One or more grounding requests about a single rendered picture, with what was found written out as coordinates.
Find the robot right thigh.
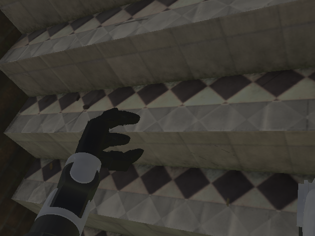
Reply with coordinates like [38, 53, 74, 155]
[296, 180, 315, 236]

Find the left robot hand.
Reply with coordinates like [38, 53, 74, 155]
[75, 107, 144, 172]

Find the left robot forearm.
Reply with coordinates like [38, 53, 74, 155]
[23, 152, 101, 236]

